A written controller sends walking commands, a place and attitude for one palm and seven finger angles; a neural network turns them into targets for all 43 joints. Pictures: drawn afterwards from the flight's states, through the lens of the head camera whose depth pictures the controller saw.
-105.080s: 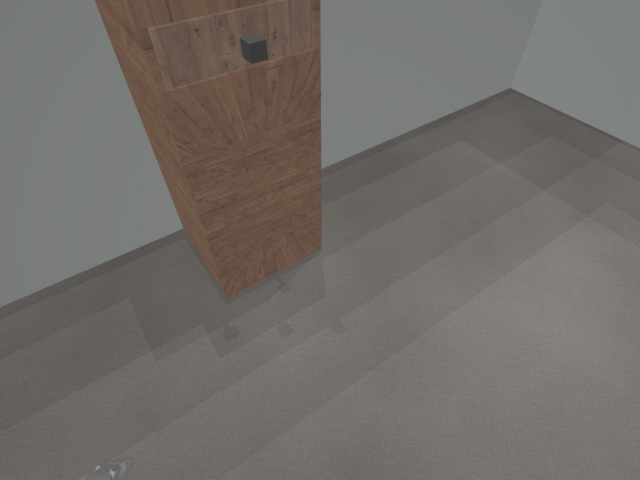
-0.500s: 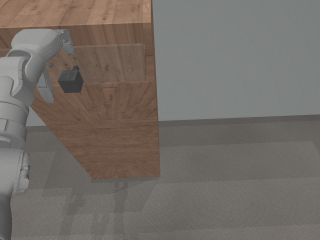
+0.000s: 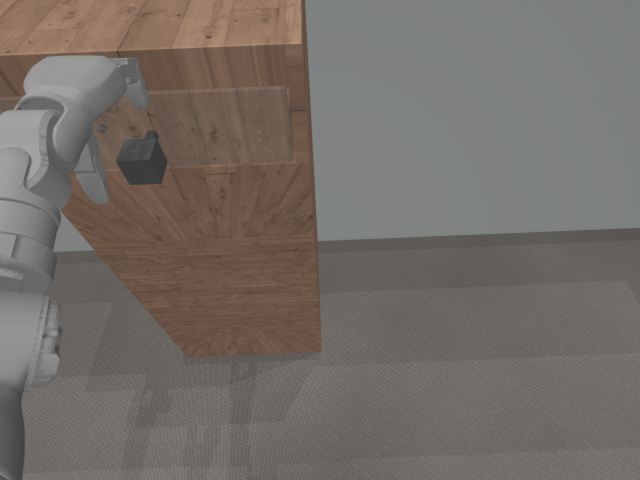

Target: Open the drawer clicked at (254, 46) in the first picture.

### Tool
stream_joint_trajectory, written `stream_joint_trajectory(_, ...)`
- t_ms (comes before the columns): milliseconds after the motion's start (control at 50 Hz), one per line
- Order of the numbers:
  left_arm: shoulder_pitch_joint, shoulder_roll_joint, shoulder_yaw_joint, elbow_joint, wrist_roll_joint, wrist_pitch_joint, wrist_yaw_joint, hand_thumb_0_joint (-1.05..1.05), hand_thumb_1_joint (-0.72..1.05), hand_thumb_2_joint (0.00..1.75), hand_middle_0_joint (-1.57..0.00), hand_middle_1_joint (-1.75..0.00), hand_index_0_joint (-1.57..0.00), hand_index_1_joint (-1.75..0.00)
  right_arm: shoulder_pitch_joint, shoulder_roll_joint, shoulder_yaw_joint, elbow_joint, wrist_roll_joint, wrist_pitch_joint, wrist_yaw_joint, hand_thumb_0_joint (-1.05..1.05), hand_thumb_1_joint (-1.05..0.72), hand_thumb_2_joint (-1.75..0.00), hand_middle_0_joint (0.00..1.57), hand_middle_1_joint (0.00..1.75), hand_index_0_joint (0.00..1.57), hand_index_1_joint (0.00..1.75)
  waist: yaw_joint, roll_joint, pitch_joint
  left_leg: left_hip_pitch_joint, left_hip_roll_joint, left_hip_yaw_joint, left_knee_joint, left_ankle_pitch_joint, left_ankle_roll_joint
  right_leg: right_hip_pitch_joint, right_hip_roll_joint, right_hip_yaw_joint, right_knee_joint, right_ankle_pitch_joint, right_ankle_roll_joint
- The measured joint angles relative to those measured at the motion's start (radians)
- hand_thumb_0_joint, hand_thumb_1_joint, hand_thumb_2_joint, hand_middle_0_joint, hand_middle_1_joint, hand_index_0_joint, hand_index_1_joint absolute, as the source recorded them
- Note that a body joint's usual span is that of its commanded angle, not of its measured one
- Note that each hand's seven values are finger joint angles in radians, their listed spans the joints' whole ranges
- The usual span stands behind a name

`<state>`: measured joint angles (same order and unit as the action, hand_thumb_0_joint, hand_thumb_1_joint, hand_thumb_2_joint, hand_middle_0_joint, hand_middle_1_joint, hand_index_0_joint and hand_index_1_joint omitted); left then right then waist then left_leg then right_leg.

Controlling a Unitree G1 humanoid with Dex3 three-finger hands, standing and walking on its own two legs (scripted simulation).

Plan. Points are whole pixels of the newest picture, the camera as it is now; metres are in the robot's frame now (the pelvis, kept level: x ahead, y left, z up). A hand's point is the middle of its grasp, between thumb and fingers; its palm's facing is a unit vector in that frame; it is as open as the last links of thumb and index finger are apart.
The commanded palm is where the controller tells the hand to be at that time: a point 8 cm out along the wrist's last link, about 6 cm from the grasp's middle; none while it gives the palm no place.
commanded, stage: re-aim the fingers above the handle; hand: left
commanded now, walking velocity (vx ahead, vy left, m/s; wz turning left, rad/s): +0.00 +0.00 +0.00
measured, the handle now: (146, 151) +0.51 +0.26 +0.12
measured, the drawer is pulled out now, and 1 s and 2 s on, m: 0.00 0.00 0.00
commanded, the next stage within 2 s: lower the fingers behind the handle in 1.68 s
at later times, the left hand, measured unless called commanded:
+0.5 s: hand (101, 127) +0.47 +0.27 +0.19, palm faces -0.06 +0.04 -1.00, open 13.3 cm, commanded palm +0.48 +0.26 +0.26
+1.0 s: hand (114, 123) +0.47 +0.25 +0.19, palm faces +0.00 +0.03 -1.00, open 13.6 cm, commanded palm +0.45 +0.26 +0.26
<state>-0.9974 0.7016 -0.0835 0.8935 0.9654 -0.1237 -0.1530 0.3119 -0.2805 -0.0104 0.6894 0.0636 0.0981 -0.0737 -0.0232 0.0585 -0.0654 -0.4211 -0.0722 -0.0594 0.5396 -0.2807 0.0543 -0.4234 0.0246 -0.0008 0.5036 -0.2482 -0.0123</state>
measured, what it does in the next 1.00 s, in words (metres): stands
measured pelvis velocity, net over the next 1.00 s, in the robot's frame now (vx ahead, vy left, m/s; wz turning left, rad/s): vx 0.01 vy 0.00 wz -0.01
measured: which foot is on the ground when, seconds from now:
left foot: down 0.00-1.00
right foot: down 0.00-1.00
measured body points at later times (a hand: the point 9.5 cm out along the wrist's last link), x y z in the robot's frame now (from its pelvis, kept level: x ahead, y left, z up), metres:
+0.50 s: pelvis +0.00 +0.00 +0.00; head +0.06 -0.02 +0.45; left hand +0.47 +0.27 +0.24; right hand +0.08 -0.27 -0.13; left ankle -0.02 +0.08 -0.73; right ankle -0.01 -0.12 -0.73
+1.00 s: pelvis +0.01 +0.00 +0.00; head +0.05 -0.02 +0.45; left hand +0.47 +0.25 +0.25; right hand +0.11 -0.26 -0.13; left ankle -0.02 +0.08 -0.73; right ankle -0.01 -0.12 -0.73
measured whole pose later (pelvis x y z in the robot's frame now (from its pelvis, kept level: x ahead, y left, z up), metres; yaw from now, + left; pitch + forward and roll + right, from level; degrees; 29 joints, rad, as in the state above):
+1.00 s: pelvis +0.01 +0.00 +0.00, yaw +0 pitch +9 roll -1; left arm -0.92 0.66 -0.07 0.76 0.95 -0.08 -0.15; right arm 0.26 -0.27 -0.01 0.66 0.06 0.12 -0.05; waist 0.00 0.07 -0.08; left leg -0.39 -0.07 -0.05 0.54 -0.30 0.06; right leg -0.40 0.02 0.01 0.51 -0.27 -0.01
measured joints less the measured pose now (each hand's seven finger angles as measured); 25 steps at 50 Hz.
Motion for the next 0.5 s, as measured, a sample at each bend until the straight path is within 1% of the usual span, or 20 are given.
stream_joint_trajectory(60,-0.001,0.001,0.002,0.001,-0.005,0.001,-0.006,0.00,-0.49,0.30,-0.37,-1.21,-0.42,-1.21,-0.002,0.000,0.001,0.001,0.001,0.000,-0.002,0.01,-0.91,-0.89,0.20,0.30,0.20,0.30,0.000,-0.002,-0.001,0.002,0.001,-0.001,-0.001,0.000,-0.001,0.002,0.001,0.000,-0.002,0.000,-0.001)
stream_joint_trajectory(280,-0.002,0.006,0.000,0.003,-0.004,-0.002,-0.010,0.00,-0.49,0.30,-0.37,-1.21,-0.42,-1.21,-0.011,-0.003,0.001,-0.004,0.003,-0.005,-0.004,0.00,-0.91,-0.89,0.20,0.30,0.20,0.30,-0.002,-0.004,-0.005,-0.002,0.004,-0.003,0.004,-0.004,-0.004,0.000,0.004,-0.004,0.002,-0.003,-0.004)
stream_joint_trajectory(360,-0.005,0.004,-0.011,-0.003,-0.003,0.007,-0.011,0.00,-0.49,0.30,-0.36,-1.21,-0.42,-1.21,-0.010,-0.003,-0.002,-0.005,0.003,-0.007,-0.002,0.00,-0.91,-0.89,0.20,0.30,0.20,0.30,0.001,-0.002,-0.004,-0.003,0.003,-0.005,0.005,-0.004,-0.004,-0.001,0.003,-0.006,0.004,-0.005,-0.005)
stream_joint_trajectory(500,-0.012,-0.007,-0.036,-0.007,-0.014,0.026,-0.013,0.00,-0.49,0.30,-0.35,-1.21,-0.42,-1.21,-0.005,0.000,-0.002,0.002,0.004,-0.013,0.000,0.00,-0.91,-0.89,0.20,0.30,0.20,0.30,0.008,0.000,-0.005,-0.001,0.000,-0.011,0.006,-0.006,-0.004,0.002,0.000,-0.011,0.007,-0.010,-0.004)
